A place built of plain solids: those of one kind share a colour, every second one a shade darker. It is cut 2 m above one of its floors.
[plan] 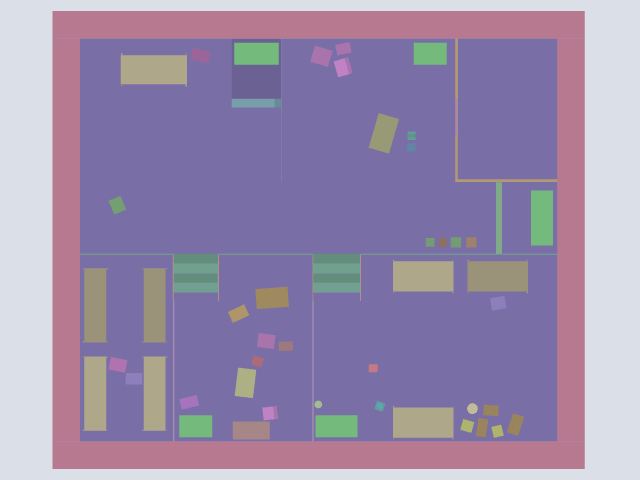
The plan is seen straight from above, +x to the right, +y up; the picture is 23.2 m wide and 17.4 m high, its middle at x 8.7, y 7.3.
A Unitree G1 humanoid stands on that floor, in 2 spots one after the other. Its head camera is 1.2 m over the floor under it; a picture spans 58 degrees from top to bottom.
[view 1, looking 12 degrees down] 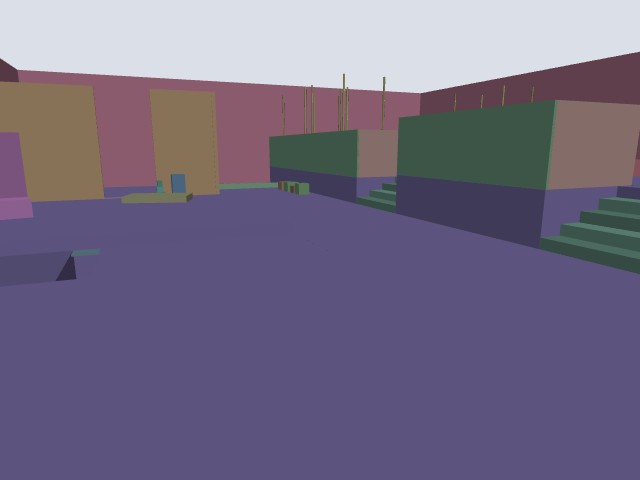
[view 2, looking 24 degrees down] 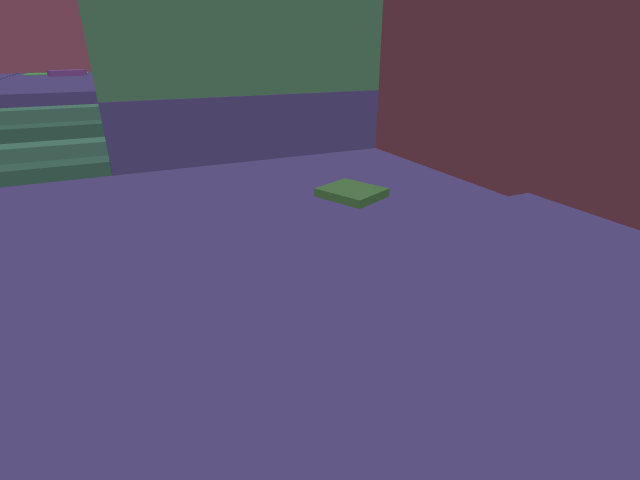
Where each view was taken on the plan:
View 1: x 1.03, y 11.61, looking -23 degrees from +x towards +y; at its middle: floor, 6.25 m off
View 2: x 3.29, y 12.00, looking -115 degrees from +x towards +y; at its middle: floor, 2.95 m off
